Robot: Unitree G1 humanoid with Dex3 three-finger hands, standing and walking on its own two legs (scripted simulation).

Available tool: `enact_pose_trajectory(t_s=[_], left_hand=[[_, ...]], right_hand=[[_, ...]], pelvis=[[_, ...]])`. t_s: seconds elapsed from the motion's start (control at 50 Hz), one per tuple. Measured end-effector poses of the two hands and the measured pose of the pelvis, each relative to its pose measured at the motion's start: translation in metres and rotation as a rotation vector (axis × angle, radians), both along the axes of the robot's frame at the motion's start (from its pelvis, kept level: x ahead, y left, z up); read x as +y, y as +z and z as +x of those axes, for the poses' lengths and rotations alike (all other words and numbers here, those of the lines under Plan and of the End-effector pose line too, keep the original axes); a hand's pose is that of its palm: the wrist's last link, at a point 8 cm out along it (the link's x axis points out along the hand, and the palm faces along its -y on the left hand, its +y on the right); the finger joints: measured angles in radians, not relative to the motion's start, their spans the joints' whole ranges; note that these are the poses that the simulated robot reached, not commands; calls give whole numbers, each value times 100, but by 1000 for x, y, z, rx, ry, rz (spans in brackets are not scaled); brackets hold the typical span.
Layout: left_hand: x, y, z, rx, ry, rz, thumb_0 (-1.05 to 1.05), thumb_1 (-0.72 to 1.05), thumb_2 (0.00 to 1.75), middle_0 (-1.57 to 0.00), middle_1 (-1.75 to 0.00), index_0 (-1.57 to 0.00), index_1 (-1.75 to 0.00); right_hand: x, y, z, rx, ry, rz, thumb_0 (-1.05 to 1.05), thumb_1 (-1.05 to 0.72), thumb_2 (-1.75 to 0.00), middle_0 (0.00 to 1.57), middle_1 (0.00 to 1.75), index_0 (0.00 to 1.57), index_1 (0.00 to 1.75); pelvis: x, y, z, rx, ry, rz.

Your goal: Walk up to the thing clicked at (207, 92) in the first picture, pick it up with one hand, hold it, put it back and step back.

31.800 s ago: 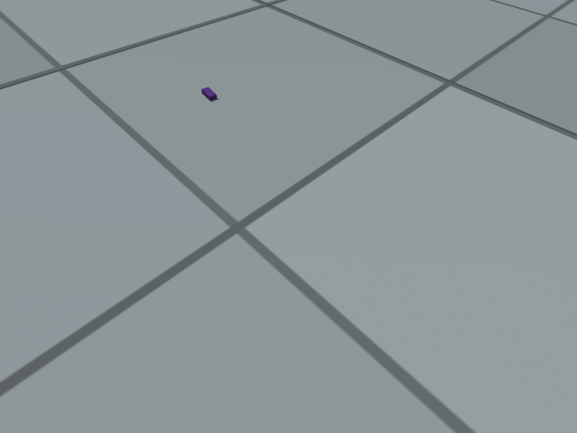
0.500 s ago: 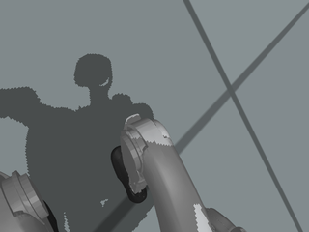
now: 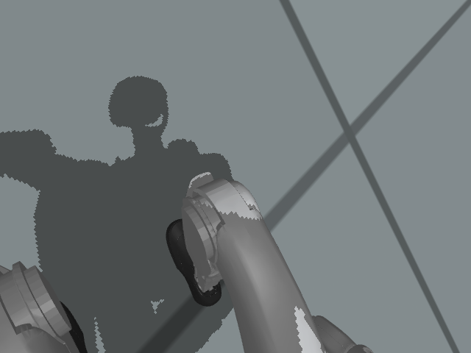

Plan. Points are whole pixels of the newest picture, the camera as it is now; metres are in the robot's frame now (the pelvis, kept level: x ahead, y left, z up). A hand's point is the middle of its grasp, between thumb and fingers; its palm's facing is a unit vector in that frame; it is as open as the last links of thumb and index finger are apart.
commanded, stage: withdraw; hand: left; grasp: from above
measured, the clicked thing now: out of the picture +0.48 +0.31 -0.30
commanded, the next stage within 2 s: home in 0.92 s
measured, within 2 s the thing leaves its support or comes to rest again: neither
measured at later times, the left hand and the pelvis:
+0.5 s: hand out of the picture +0.49 +0.34 -0.15, palm faces -0.32 -0.10 -0.94, open 13.7 cm; pelvis +0.01 +0.00 +0.01, yaw +3 degrees
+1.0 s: hand out of the picture +0.47 +0.31 -0.13, palm faces -0.45 -0.12 -0.88, open 13.0 cm; pelvis -0.01 -0.02 +0.02, yaw +7 degrees
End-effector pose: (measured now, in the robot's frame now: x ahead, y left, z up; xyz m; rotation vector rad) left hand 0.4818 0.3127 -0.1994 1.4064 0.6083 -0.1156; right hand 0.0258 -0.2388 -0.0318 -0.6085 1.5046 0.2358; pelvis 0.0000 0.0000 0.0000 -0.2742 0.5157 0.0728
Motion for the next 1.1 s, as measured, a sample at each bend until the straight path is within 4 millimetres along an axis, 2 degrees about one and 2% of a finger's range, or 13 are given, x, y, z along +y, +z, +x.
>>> enact_pose_trajectory(t_s=[0.2, 0.28, 0.36, 0.52, 0.6, 0.68, 0.76, 0.82, 0.96, 1.1], left_hand=[[2, 3, 1, -4, 0, 1, 0, -41, 91, -17, -92, -17, -92], [5, 16, 8, -50, -14, 4, 0, -41, 91, -18, -92, -17, -92], [13, 43, 15, -108, -13, 24, 0, -41, 91, -18, -91, -17, -91], [26, 121, 10, -110, 7, 91, 0, -43, 94, -16, -92, -15, -93], [23, 155, 3, -61, 11, 85, 0, -43, 95, -17, -92, -15, -93], [16, 174, -6, 8, -6, 61, 0, -42, 94, -18, -91, -16, -92], [6, 177, -12, 47, -48, 31, 0, -39, 93, -20, -89, -18, -91], [0, 171, -14, 47, -82, 18, 0, -37, 91, -21, -88, -20, -89], [-7, 136, -13, 27, -126, 14, 0, -34, 88, -23, -86, -22, -86], [5, 109, 0, -41, -80, 46, 0, -30, 87, -25, -83, -24, -83]], right_hand=[[-2, 3, 0, 11, -3, -11, 0, -90, -90, 20, 30, 20, 30], [-3, 3, 0, 9, -17, -11, 0, -91, -90, 20, 30, 20, 30], [-7, -1, 4, 0, -50, -2, 0, -91, -91, 20, 30, 20, 30], [-20, -15, 33, -67, -128, 43, 0, -91, -91, 20, 30, 20, 30], [-25, -16, 51, -119, -139, 50, 0, -91, -91, 20, 30, 20, 30], [-32, -12, 62, -162, -141, 30, 0, -90, -91, 20, 30, 20, 30], [-41, -6, 64, -180, -128, -13, 0, -90, -90, 20, 30, 20, 30], [-47, -3, 60, -176, -116, -47, 0, -90, -90, 20, 30, 20, 30], [-54, -10, 39, -134, -112, -107, 0, -89, -90, 20, 30, 20, 30], [-43, -25, 15, -73, -140, -107, 0, -89, -90, 20, 30, 20, 30]], pelvis=[[0, 2, 1, 8, 3, -1], [-1, 3, 2, 17, 4, 2], [-2, 4, 5, 40, 9, 10], [-5, 16, 8, 91, 33, 51], [-8, 28, 4, 95, 49, 74], [-12, 39, -2, 88, 63, 94], [-16, 45, -7, 75, 70, 106], [-18, 44, -10, 70, 71, 112], [-20, 27, -10, 64, 64, 112], [-18, 9, -5, 65, 53, 104]])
